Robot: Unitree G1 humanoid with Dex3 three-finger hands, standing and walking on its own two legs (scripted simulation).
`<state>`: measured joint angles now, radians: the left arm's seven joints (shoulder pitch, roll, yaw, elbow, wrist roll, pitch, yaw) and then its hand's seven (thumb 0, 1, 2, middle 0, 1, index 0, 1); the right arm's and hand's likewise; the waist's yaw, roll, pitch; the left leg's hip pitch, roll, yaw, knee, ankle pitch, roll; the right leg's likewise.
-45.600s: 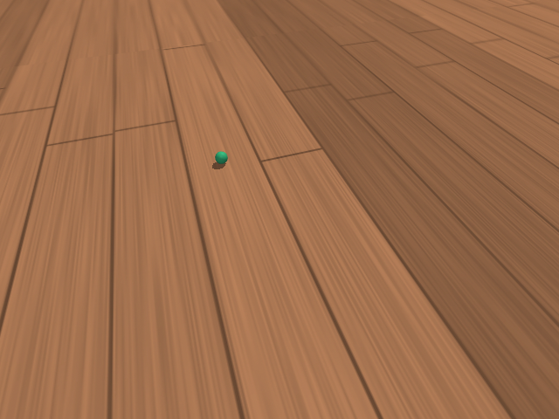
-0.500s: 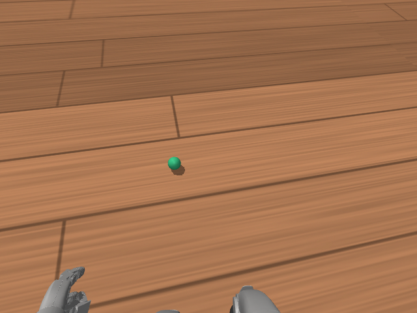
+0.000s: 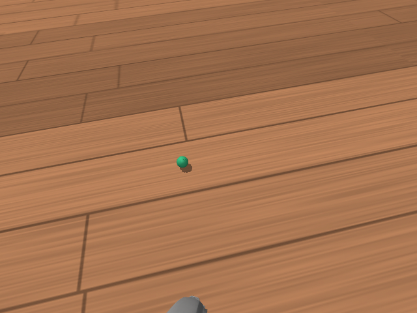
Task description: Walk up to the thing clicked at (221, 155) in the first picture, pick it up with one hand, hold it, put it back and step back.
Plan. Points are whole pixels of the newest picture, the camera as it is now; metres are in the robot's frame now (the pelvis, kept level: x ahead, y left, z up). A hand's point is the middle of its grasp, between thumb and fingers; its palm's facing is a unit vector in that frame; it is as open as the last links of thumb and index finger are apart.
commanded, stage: step back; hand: left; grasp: from above
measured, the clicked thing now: (182, 161) +1.06 +0.32 -0.73
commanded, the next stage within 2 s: stand in 1.02 s
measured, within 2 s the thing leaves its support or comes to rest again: neither
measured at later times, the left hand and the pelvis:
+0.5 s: hand out of the picture +0.04 +0.26 -0.15, palm faces +0.09 -0.92 -0.39, open 7.4 cm; pelvis -0.01 -0.02 -0.01, yaw +4 degrees
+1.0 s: hand out of the picture +0.10 +0.28 -0.15, palm faces +0.13 -0.92 -0.37, open 7.4 cm; pelvis +0.03 +0.00 +0.00, yaw +6 degrees
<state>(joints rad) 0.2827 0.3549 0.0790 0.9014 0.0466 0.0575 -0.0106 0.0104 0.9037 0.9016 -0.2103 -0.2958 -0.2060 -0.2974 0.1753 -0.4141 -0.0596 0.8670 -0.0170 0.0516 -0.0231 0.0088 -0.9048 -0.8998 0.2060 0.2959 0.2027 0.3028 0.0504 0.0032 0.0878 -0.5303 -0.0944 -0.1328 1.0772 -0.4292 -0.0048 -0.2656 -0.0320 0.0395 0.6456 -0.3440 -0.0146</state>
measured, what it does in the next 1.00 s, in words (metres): steps on the spot: left foot, then right foot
